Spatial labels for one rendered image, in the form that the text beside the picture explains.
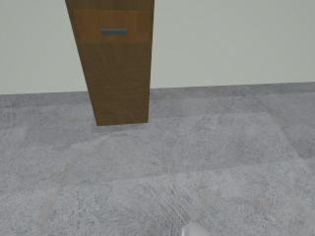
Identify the drawer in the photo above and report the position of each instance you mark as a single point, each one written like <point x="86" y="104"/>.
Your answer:
<point x="89" y="23"/>

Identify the handle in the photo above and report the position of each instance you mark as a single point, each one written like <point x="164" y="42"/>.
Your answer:
<point x="104" y="31"/>

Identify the robot right thigh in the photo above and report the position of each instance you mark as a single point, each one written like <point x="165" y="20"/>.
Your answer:
<point x="193" y="230"/>

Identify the cabinet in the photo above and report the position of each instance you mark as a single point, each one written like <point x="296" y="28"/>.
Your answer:
<point x="117" y="73"/>

